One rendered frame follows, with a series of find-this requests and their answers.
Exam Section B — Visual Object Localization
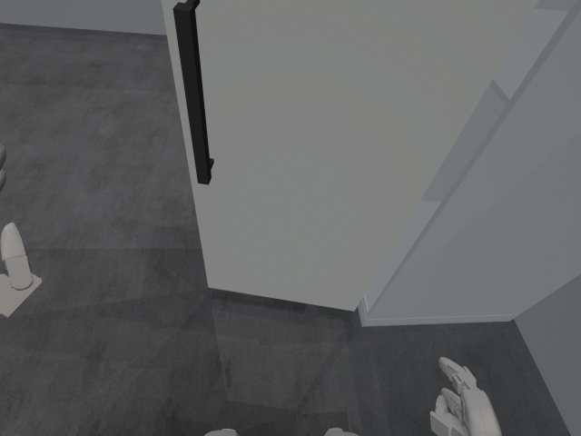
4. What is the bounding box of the fridge door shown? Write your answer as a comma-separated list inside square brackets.
[162, 0, 539, 312]

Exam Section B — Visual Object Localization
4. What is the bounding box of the right robot hand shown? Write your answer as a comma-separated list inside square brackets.
[430, 357, 502, 436]

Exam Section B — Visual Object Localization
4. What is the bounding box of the handle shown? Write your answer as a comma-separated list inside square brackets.
[173, 0, 214, 185]

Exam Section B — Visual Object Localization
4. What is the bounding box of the left robot hand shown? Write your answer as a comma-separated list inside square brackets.
[0, 144, 42, 318]

